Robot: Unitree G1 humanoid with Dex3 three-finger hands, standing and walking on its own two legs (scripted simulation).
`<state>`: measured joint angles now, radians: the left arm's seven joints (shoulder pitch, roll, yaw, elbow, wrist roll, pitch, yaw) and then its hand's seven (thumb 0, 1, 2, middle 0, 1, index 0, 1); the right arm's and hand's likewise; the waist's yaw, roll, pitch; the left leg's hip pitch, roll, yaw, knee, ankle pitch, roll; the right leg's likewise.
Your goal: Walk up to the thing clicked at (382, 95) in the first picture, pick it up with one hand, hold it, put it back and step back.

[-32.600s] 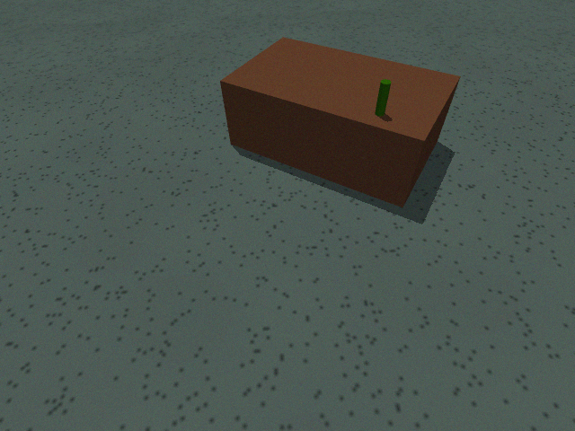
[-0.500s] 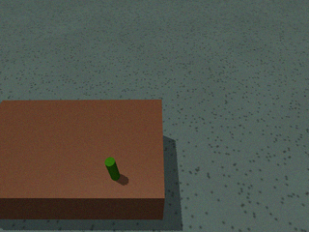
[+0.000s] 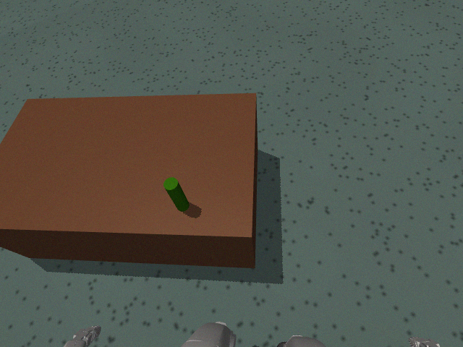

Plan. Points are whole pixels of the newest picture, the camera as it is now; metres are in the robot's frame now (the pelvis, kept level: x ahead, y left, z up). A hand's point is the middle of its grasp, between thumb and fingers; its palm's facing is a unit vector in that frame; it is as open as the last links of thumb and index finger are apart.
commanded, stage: step back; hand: left
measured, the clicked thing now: (177, 195) +0.53 +0.22 -0.30
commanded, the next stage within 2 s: none
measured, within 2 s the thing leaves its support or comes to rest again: neither
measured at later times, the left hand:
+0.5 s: hand out of the picture -0.05 +0.31 -0.15, palm faces -0.02 -0.91 -0.41, open 7.4 cm
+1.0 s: hand out of the picture -0.14 +0.31 -0.14, palm faces +0.02 -0.90 -0.43, open 7.4 cm
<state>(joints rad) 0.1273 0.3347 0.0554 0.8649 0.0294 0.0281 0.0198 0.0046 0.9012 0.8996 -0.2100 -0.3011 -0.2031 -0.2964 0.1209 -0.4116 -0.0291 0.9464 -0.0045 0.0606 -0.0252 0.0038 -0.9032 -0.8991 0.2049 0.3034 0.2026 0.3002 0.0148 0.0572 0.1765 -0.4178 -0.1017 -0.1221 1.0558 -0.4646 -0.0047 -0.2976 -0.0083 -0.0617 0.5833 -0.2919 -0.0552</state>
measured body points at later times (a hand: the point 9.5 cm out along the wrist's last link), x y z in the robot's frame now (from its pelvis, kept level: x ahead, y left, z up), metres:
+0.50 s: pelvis -0.13 +0.03 -0.01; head -0.07 +0.03 +0.44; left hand -0.05 +0.35 -0.13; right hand +0.01 -0.28 -0.11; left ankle -0.04 +0.14 -0.73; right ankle -0.18 -0.11 -0.68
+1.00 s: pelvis -0.30 +0.04 -0.02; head -0.23 +0.04 +0.42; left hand -0.14 +0.36 -0.12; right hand -0.24 -0.29 -0.14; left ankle -0.31 +0.16 -0.74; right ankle -0.19 -0.11 -0.73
